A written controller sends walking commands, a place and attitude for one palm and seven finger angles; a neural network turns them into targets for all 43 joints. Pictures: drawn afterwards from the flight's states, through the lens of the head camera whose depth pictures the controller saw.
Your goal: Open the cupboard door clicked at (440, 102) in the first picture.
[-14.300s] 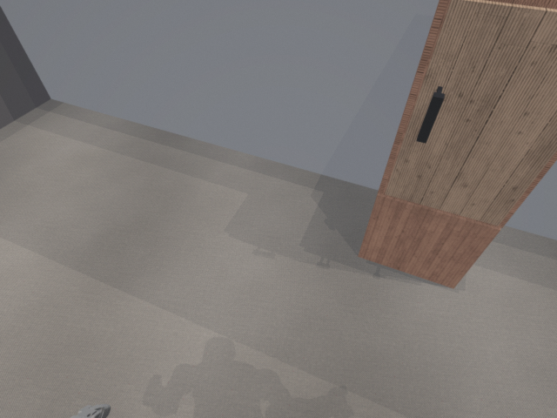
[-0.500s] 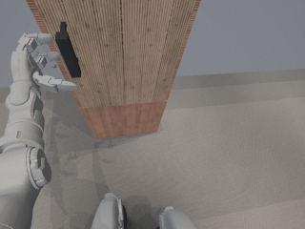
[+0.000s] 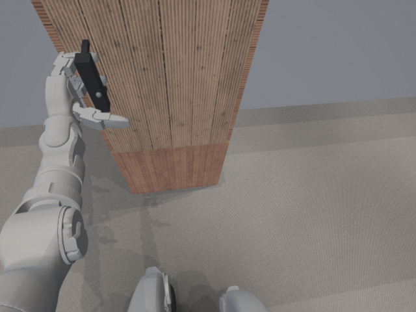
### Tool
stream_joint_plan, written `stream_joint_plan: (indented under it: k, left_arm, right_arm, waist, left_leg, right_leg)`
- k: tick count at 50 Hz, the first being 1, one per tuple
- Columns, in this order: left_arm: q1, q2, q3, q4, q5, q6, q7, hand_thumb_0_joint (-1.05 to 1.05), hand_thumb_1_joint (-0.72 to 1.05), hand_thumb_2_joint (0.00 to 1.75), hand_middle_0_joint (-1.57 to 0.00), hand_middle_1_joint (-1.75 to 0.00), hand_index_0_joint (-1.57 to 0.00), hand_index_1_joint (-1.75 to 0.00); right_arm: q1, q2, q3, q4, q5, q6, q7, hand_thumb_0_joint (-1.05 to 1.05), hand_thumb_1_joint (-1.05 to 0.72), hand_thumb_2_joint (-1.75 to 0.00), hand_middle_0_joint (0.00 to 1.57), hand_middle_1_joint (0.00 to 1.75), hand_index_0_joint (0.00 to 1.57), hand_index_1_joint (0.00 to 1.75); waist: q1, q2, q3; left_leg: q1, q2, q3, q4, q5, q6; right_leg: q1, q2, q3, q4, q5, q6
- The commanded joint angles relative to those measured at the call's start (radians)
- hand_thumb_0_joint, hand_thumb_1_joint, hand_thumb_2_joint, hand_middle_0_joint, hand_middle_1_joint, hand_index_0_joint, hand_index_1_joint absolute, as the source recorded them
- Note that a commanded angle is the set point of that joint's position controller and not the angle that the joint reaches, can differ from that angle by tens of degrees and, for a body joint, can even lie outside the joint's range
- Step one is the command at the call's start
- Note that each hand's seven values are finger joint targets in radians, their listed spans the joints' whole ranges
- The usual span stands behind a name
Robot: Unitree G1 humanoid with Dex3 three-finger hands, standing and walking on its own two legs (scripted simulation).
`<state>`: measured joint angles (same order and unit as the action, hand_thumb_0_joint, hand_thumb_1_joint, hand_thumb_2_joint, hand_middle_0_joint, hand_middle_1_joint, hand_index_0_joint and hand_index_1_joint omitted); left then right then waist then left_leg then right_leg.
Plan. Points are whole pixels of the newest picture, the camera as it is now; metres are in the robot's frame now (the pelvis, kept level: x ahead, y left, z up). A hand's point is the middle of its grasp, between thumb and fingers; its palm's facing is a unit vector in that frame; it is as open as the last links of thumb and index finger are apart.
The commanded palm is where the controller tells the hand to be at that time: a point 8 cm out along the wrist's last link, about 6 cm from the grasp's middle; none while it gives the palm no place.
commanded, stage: slide the fingers in behind the handle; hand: left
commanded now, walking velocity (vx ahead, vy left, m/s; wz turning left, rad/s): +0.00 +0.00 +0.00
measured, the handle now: (95, 77) +0.55 +0.20 +0.08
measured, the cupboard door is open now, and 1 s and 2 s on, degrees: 0 0 25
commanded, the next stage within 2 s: close the thumb around the handle in 0.44 s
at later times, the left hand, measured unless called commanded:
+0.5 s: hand (100, 98) +0.50 +0.18 +0.08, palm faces +0.13 -0.99 -0.01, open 14.0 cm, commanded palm +0.47 +0.21 +0.08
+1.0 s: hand (100, 95) +0.51 +0.18 +0.08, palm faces +0.13 -0.99 +0.00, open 8.4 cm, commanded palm +0.48 +0.22 +0.08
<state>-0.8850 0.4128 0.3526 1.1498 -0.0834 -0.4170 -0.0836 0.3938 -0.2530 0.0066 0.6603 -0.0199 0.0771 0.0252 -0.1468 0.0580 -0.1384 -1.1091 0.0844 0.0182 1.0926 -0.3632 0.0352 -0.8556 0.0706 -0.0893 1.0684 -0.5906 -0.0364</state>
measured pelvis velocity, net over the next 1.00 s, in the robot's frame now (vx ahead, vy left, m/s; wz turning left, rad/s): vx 0.00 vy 0.00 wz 0.00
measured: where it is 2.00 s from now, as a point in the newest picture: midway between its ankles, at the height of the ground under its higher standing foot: outside the picture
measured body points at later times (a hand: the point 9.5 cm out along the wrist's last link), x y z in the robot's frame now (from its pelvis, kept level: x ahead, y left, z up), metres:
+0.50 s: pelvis +0.00 -0.01 +0.00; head +0.11 +0.00 +0.44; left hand +0.48 +0.23 +0.09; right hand +0.01 -0.28 -0.12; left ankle +0.08 +0.10 -0.65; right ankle -0.05 -0.10 -0.65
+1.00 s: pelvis +0.00 +0.00 +0.00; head +0.12 +0.01 +0.43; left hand +0.49 +0.23 +0.08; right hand +0.01 -0.26 -0.12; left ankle +0.08 +0.10 -0.65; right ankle -0.05 -0.10 -0.65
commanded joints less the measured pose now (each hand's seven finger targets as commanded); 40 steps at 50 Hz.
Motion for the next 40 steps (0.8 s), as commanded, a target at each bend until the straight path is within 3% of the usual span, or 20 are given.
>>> stream_joint_plan:
  k: [1, 4, 6, 9, 11, 13, 16, 19, 21, 24, 27, 31, 32, 33, 34, 36, 38, 40]
  left_arm:
    - [-0.458, 0.198, 0.005, -0.212, 0.005, -0.069, 0.017, 0.0, -0.5, 0.3, -0.3, -1.2, -0.3, -1.2]
    - [-0.449, 0.239, 0.043, -0.191, 0.01, -0.079, 0.036, 0.0, -0.5, 0.3, -0.3, -1.2, -0.3, -1.2]
    - [-0.444, 0.268, 0.061, -0.2, 0.016, -0.089, 0.038, 0.0, -0.5, 0.3, -0.3, -1.2, -0.3, -1.2]
    - [-0.429, 0.222, 0.022, -0.227, 0.016, -0.097, 0.022, 0.0, -0.5, 0.3, -0.3, -1.2, -0.3, -1.2]
    - [-0.402, 0.227, 0.04, -0.228, 0.003, -0.097, 0.015, 0.0, -0.5, 0.3, -0.3, -1.2, -0.3, -1.2]
    - [-0.363, 0.243, 0.052, -0.216, -0.007, -0.081, 0.003, 0.0, -0.5, 0.3, -0.3, -1.2, -0.3, -1.2]
    - [-0.371, 0.206, 0.024, -0.239, -0.016, -0.077, -0.01, 0.0, -0.5, 0.3, -0.3, -1.2, -0.3, -1.2]
    - [-0.394, 0.216, 0.025, -0.242, -0.02, -0.08, -0.012, 0.0, -0.5, 0.3, -0.3, -1.2, -0.3, -1.2]
    - [-0.414, 0.175, -0.008, -0.241, -0.02, -0.089, -0.012, 0.0, -0.5, 0.3, -0.3, -1.2, -0.3, -1.2]
    - [-0.422, 0.212, 0.016, -0.216, -0.018, -0.088, -0.008, 0.0, -0.5, 0.3, -0.3, -1.2, -0.3, -1.2]
    - [-0.421, 0.211, 0.012, -0.208, -0.014, -0.088, -0.009, 0.0, -0.5, 0.3, -0.3, -1.2, -0.3, -1.2]
    - [-0.428, 0.257, 0.042, -0.195, -0.007, -0.08, -0.007, 0.0, -0.28, 0.4, -0.32, -1.22, -0.32, -1.22]
    - [-0.444, 0.229, 0.02, -0.204, -0.009, -0.079, -0.008, 0.0, -0.22, 0.42, -0.32, -1.23, -0.32, -1.23]
    - [-0.428, 0.249, 0.038, -0.202, -0.005, -0.08, -0.007, 0.0, -0.16, 0.44, -0.32, -1.24, -0.32, -1.24]
    - [-0.437, 0.229, 0.018, -0.212, -0.007, -0.079, -0.008, 0.0, -0.11, 0.47, -0.33, -1.24, -0.33, -1.24]
    - [-0.439, 0.246, 0.041, -0.221, -0.009, -0.086, -0.006, 0.0, 0.0, 0.52, -0.34, -1.25, -0.34, -1.25]
    - [-0.425, 0.207, 0.015, -0.231, -0.012, -0.084, -0.012, 0.0, 0.12, 0.56, -0.34, -1.27, -0.34, -1.27]
    - [-0.406, 0.232, 0.042, -0.21, -0.015, -0.08, -0.009, 0.0, 0.23, 0.61, -0.35, -1.28, -0.35, -1.28]
  right_arm:
    - [0.158, -0.175, -0.062, -0.048, -0.005, -0.018, -0.01, 0.0, -0.9, -0.9, 0.2, 0.3, 0.2, 0.3]
    - [0.159, -0.176, -0.06, -0.05, -0.009, -0.02, -0.009, 0.0, -0.9, -0.9, 0.2, 0.3, 0.2, 0.3]
    - [0.155, -0.174, -0.056, -0.057, -0.008, -0.019, -0.009, 0.0, -0.9, -0.9, 0.2, 0.3, 0.2, 0.3]
    - [0.149, -0.166, -0.057, -0.063, -0.005, -0.017, -0.006, 0.0, -0.9, -0.9, 0.2, 0.3, 0.2, 0.3]
    - [0.149, -0.17, -0.062, -0.064, -0.002, -0.014, -0.007, 0.0, -0.9, -0.9, 0.2, 0.3, 0.2, 0.3]
    - [0.147, -0.17, -0.059, -0.068, 0.002, -0.01, -0.01, 0.0, -0.9, -0.9, 0.2, 0.3, 0.2, 0.3]
    - [0.14, -0.165, -0.061, -0.066, 0.008, -0.009, -0.011, 0.0, -0.9, -0.9, 0.2, 0.3, 0.2, 0.3]
    - [0.142, -0.168, -0.063, -0.056, 0.008, -0.01, -0.016, 0.0, -0.9, -0.9, 0.2, 0.3, 0.2, 0.3]
    - [0.137, -0.164, -0.064, -0.05, 0.009, -0.015, -0.016, 0.0, -0.9, -0.9, 0.2, 0.3, 0.2, 0.3]
    - [0.142, -0.172, -0.065, -0.039, 0.005, -0.017, -0.017, 0.0, -0.9, -0.9, 0.2, 0.3, 0.2, 0.3]
    - [0.138, -0.17, -0.062, -0.042, 0.005, -0.017, -0.017, 0.0, -0.9, -0.9, 0.2, 0.3, 0.2, 0.3]
    - [0.141, -0.176, -0.059, -0.049, 0.005, -0.017, -0.02, 0.0, -0.9, -0.9, 0.2, 0.3, 0.2, 0.3]
    - [0.139, -0.17, -0.058, -0.051, 0.003, -0.018, -0.019, 0.0, -0.9, -0.9, 0.2, 0.3, 0.2, 0.3]
    - [0.143, -0.173, -0.059, -0.051, 0.004, -0.017, -0.018, 0.0, -0.9, -0.9, 0.2, 0.3, 0.2, 0.3]
    - [0.137, -0.172, -0.058, -0.055, 0.004, -0.017, -0.017, 0.0, -0.9, -0.9, 0.2, 0.3, 0.2, 0.3]
    - [0.145, -0.176, -0.061, -0.052, 0.001, -0.017, -0.017, 0.0, -0.9, -0.9, 0.2, 0.3, 0.2, 0.3]
    - [0.142, -0.17, -0.063, -0.055, 0.003, -0.016, -0.014, 0.0, -0.9, -0.9, 0.2, 0.3, 0.2, 0.3]
    - [0.152, -0.176, -0.062, -0.051, -0.001, -0.013, -0.013, 0.0, -0.9, -0.9, 0.2, 0.3, 0.2, 0.3]
  waist:
    - [-0.024, 0.081, -0.426]
    - [-0.02, 0.042, -0.417]
    - [-0.01, 0.049, -0.439]
    - [-0.012, 0.078, -0.459]
    - [-0.007, 0.041, -0.48]
    - [0.001, 0.025, -0.455]
    - [-0.007, 0.031, -0.44]
    - [-0.015, 0.021, -0.42]
    - [-0.025, 0.047, -0.415]
    - [-0.023, 0.047, -0.41]
    - [-0.023, 0.06, -0.422]
    - [-0.018, 0.044, -0.443]
    - [-0.026, 0.061, -0.44]
    - [-0.014, 0.064, -0.439]
    - [-0.021, 0.079, -0.441]
    - [-0.015, 0.077, -0.47]
    - [-0.017, 0.09, -0.473]
    - [-0.013, 0.062, -0.457]
  left_leg:
    - [0.627, -0.036, -0.101, -0.068, 0.251, 0.005]
    - [0.578, -0.04, -0.092, -0.062, 0.226, 0.009]
    - [0.56, -0.043, -0.083, -0.055, 0.24, 0.011]
    - [0.595, -0.043, -0.081, -0.055, 0.265, 0.008]
    - [0.599, -0.043, -0.078, -0.052, 0.281, 0.011]
    - [0.554, -0.048, -0.065, -0.056, 0.272, 0.013]
    - [0.57, -0.049, -0.062, -0.054, 0.277, 0.015]
    - [0.556, -0.048, -0.067, -0.057, 0.244, 0.014]
    - [0.586, -0.047, -0.072, -0.055, 0.251, 0.013]
    - [0.576, -0.047, -0.078, -0.052, 0.242, 0.012]
    - [0.585, -0.044, -0.079, -0.049, 0.251, 0.012]
    - [0.553, -0.045, -0.076, -0.043, 0.25, 0.015]
    - [0.561, -0.047, -0.075, -0.039, 0.254, 0.016]
    - [0.57, -0.044, -0.078, -0.046, 0.257, 0.011]
    - [0.574, -0.045, -0.078, -0.044, 0.256, 0.012]
    - [0.602, -0.041, -0.084, -0.042, 0.291, 0.01]
    - [0.621, -0.041, -0.082, -0.043, 0.299, 0.008]
    - [0.606, -0.041, -0.087, -0.047, 0.299, 0.011]
  right_leg:
    - [-0.114, 0.017, 0.058, -0.169, 0.357, 0.019]
    - [-0.08, 0.017, 0.069, -0.171, 0.358, 0.023]
    - [-0.055, 0.014, 0.079, -0.161, 0.39, 0.026]
    - [-0.054, 0.014, 0.078, -0.16, 0.415, 0.024]
    - [-0.037, 0.016, 0.082, -0.161, 0.445, 0.029]
    - [0.009, 0.012, 0.089, -0.167, 0.477, 0.033]
    - [-0.005, 0.011, 0.091, -0.173, 0.499, 0.036]
    - [-0.015, 0.01, 0.094, -0.18, 0.458, 0.036]
    - [-0.054, 0.01, 0.09, -0.18, 0.443, 0.033]
    - [-0.059, 0.01, 0.091, -0.179, 0.424, 0.03]
    - [-0.069, 0.01, 0.088, -0.172, 0.423, 0.03]
    - [-0.044, 0.009, 0.094, -0.163, 0.43, 0.032]
    - [-0.051, 0.009, 0.095, -0.165, 0.439, 0.033]
    - [-0.053, 0.01, 0.087, -0.164, 0.425, 0.029]
    - [-0.062, 0.011, 0.088, -0.164, 0.421, 0.028]
    - [-0.063, 0.013, 0.082, -0.153, 0.442, 0.027]
    - [-0.07, 0.014, 0.079, -0.158, 0.442, 0.026]
    - [-0.06, 0.017, 0.074, -0.156, 0.443, 0.024]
